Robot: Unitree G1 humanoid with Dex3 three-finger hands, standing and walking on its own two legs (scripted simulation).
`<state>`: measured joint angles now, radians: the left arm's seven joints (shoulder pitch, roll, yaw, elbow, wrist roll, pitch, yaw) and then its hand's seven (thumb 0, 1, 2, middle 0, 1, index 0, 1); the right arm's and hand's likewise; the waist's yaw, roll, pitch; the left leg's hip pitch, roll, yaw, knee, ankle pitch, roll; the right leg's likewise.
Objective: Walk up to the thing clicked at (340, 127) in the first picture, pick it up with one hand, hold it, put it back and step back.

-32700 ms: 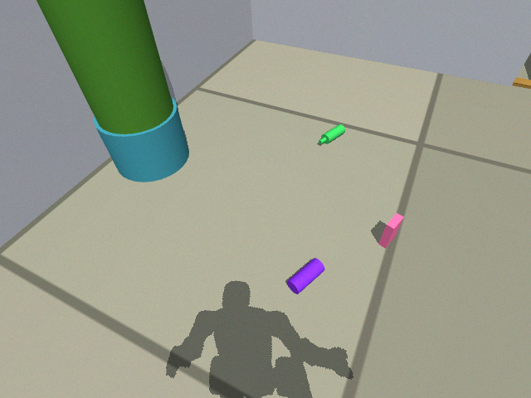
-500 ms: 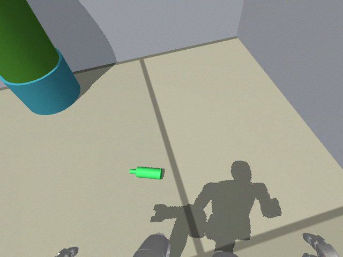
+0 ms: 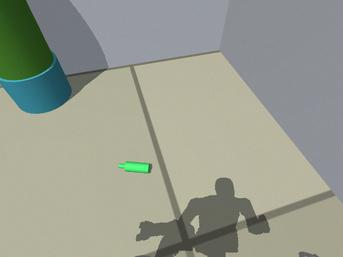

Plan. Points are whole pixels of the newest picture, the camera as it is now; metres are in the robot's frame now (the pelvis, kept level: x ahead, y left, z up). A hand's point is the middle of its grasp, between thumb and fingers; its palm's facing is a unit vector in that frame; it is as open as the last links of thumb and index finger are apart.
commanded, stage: walk up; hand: left
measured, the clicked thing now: (134, 167) +0.71 +0.29 -0.73
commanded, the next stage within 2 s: stand in 0.88 s
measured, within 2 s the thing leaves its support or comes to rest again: neither
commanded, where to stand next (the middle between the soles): +0.34 +0.02 m, yaw +2 degrees
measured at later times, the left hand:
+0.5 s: hand out of the picture +0.06 +0.27 -0.14, palm faces +0.07 -0.93 -0.36, open 7.4 cm
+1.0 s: hand out of the picture +0.06 +0.27 -0.14, palm faces +0.06 -0.94 -0.33, open 7.4 cm
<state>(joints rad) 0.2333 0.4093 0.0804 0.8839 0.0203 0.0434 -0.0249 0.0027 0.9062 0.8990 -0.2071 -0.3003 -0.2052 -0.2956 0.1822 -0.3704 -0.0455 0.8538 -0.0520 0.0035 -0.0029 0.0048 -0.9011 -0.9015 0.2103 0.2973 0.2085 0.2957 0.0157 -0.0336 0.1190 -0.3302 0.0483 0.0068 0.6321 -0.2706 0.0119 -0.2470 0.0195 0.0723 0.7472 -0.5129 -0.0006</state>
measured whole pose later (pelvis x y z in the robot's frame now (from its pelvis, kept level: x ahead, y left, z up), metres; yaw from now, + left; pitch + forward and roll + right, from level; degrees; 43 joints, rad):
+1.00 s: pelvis -0.01 +0.01 +0.02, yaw +3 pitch -3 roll -1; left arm 0.09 0.36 0.02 1.11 0.00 -0.01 -0.01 0.00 0.91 0.90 -0.21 -0.30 -0.21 -0.30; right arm 0.06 -0.33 -0.01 1.08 -0.01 -0.01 0.00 0.00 -0.91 -0.90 0.21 0.30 0.20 0.29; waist 0.02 -0.01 0.09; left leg -0.18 -0.01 -0.06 0.43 -0.20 0.00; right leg -0.07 -0.02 0.01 0.38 -0.26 0.03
